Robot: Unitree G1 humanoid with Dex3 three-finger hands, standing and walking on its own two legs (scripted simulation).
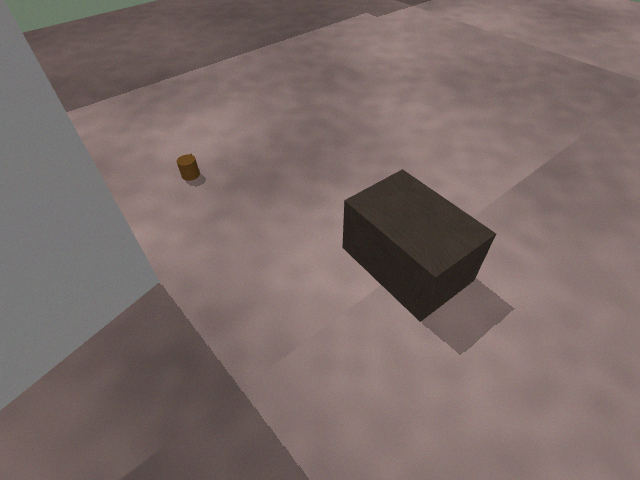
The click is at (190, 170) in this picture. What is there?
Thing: mug
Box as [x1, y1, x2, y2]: [177, 154, 199, 180]
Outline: 187,154 180,156 177,159 177,164 182,177 186,180 190,180 196,178 199,172 194,157 191,154
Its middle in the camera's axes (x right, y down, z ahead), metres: -0.65 -0.37 +1.98
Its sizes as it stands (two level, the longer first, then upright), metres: 0.125 0.091 0.096
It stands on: the floor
